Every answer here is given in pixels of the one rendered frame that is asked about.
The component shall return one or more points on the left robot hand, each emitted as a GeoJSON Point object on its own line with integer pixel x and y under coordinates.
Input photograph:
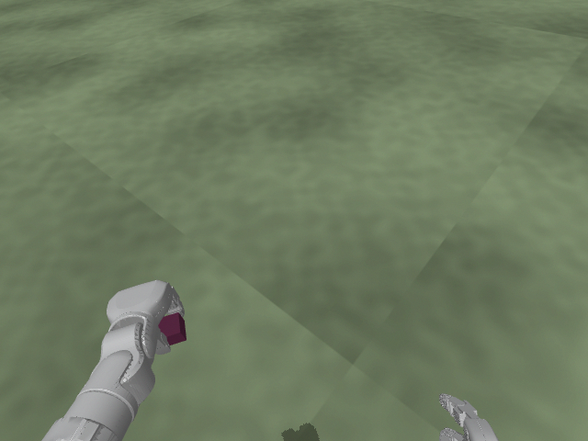
{"type": "Point", "coordinates": [155, 298]}

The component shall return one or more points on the right robot hand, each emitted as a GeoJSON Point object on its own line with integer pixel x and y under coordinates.
{"type": "Point", "coordinates": [475, 428]}

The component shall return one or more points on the small box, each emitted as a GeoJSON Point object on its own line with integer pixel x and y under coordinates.
{"type": "Point", "coordinates": [173, 327]}

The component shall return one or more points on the left robot arm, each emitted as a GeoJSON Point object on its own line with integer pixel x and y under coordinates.
{"type": "Point", "coordinates": [109, 401]}

